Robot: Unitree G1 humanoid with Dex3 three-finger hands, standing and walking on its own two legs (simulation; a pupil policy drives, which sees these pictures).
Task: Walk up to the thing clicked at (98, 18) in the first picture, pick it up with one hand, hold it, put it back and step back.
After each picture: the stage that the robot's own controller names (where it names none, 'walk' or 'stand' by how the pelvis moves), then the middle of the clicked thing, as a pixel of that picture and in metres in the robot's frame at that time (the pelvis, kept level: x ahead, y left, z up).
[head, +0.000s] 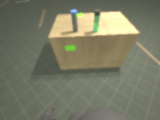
stand; (96, 21) +1.05 +0.01 +0.06
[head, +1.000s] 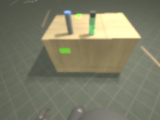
walk; (92, 24) +0.94 +0.09 +0.08
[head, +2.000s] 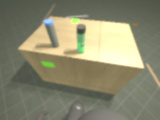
walk; (81, 40) +0.60 +0.18 +0.08
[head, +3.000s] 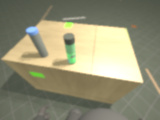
stand; (70, 50) +0.47 +0.20 +0.08
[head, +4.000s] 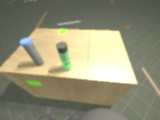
stand; (65, 58) +0.44 +0.23 +0.06
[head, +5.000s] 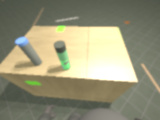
stand; (63, 57) +0.42 +0.24 +0.06
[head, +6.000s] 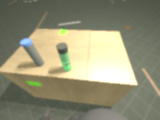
stand; (65, 58) +0.43 +0.23 +0.05
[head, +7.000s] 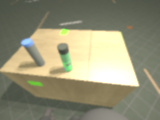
stand; (66, 59) +0.43 +0.23 +0.05
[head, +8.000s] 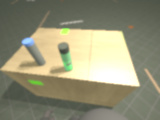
stand; (66, 58) +0.43 +0.22 +0.05
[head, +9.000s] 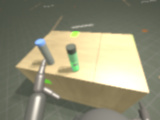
rise first; (73, 59) +0.44 +0.20 +0.06
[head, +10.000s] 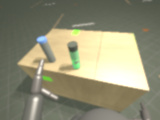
go down; (74, 57) +0.46 +0.20 +0.06
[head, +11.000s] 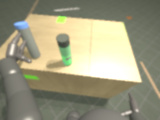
go down; (65, 52) +0.45 +0.18 +0.07
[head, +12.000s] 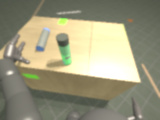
go down; (65, 51) +0.46 +0.19 +0.08
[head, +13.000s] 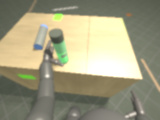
close in; (60, 49) +0.45 +0.21 +0.11
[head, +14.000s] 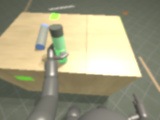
lift; (59, 46) +0.46 +0.20 +0.12
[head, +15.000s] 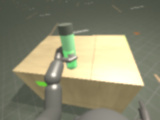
lift; (69, 48) +0.36 +0.15 +0.26
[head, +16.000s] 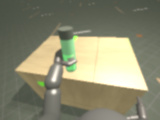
hold; (68, 51) +0.34 +0.16 +0.25
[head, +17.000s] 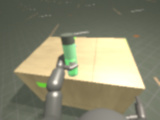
hold; (70, 56) +0.34 +0.15 +0.22
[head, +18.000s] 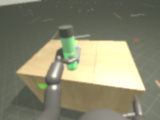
crouch; (69, 50) +0.34 +0.16 +0.27
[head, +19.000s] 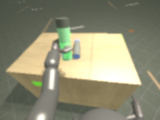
crouch; (64, 41) +0.44 +0.19 +0.24
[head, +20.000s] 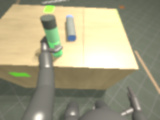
lower; (53, 39) +0.50 +0.21 +0.13
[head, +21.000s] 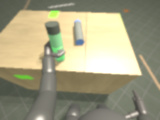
lower; (57, 44) +0.47 +0.21 +0.12
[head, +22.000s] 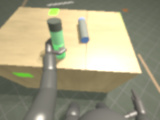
lower; (58, 41) +0.49 +0.21 +0.12
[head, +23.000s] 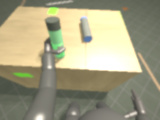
lower; (57, 40) +0.49 +0.21 +0.13
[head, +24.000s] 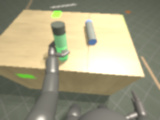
draw back; (61, 44) +0.47 +0.20 +0.12
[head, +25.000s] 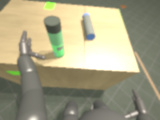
rise; (56, 41) +0.47 +0.20 +0.12
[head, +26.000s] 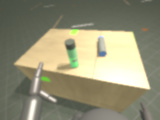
sink last; (72, 55) +0.46 +0.21 +0.09
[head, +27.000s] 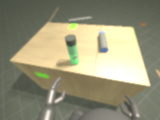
stand; (73, 51) +0.46 +0.19 +0.09
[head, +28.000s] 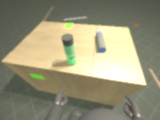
stand; (69, 51) +0.46 +0.20 +0.09
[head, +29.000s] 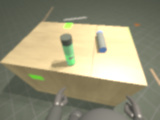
stand; (69, 52) +0.45 +0.20 +0.10
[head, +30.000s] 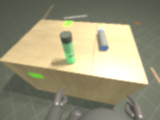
stand; (68, 50) +0.46 +0.20 +0.11
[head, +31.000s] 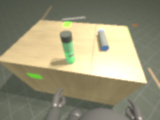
stand; (68, 49) +0.46 +0.20 +0.12
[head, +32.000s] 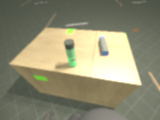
stand; (71, 54) +0.48 +0.21 +0.06
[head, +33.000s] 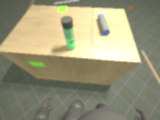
walk; (69, 35) +0.55 +0.21 +0.08
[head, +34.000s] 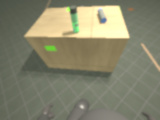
walk; (74, 20) +0.86 +0.25 +0.08
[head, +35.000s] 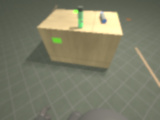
stand; (80, 18) +1.10 +0.22 +0.07
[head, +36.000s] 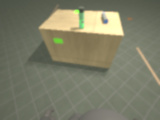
stand; (81, 18) +1.10 +0.21 +0.05
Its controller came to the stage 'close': yes
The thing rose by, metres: 0.21
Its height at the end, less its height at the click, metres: +0.00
